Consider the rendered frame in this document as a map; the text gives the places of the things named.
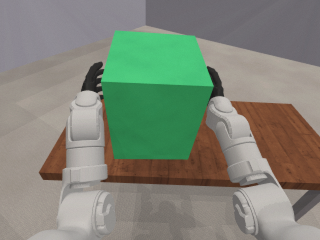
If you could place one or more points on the table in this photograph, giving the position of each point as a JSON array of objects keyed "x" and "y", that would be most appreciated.
[{"x": 283, "y": 137}]

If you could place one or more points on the right robot forearm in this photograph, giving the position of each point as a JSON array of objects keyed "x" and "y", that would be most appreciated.
[{"x": 245, "y": 163}]

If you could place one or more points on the robot right hand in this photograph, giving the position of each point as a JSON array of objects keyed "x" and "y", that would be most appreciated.
[{"x": 218, "y": 90}]

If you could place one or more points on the robot left upper arm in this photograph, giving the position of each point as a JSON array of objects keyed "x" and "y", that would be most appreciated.
[{"x": 84, "y": 215}]

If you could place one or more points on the robot left hand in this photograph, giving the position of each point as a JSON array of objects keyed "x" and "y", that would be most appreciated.
[{"x": 91, "y": 81}]

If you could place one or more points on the left robot forearm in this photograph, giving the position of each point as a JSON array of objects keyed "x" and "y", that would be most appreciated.
[{"x": 85, "y": 142}]

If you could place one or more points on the robot right upper arm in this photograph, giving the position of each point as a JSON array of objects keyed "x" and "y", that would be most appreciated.
[{"x": 264, "y": 212}]

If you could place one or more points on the carton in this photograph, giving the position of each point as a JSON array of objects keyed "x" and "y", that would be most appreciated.
[{"x": 156, "y": 88}]

